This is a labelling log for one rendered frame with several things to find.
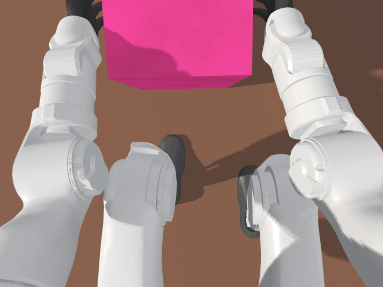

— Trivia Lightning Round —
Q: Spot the right robot upper arm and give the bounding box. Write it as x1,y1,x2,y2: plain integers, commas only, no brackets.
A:
288,132,383,287

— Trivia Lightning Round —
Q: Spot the robot left thigh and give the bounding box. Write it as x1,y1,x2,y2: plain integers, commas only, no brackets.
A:
98,154,177,287

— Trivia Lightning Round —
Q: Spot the left robot upper arm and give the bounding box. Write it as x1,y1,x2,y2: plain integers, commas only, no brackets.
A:
0,138,108,287

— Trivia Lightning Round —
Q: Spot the right robot forearm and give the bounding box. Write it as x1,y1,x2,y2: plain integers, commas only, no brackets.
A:
262,7,383,153

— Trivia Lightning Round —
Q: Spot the carton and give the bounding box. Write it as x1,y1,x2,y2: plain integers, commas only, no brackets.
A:
102,0,253,90

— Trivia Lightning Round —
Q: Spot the right robot hand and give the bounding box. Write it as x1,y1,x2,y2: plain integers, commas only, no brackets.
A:
253,0,293,23

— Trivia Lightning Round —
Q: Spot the left robot hand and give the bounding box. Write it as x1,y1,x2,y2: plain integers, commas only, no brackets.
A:
65,0,104,36

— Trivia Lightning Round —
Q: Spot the left robot forearm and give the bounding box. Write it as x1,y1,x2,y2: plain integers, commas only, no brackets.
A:
13,16,102,195

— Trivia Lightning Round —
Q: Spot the robot left shin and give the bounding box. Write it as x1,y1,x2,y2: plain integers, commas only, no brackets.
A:
104,142,176,207

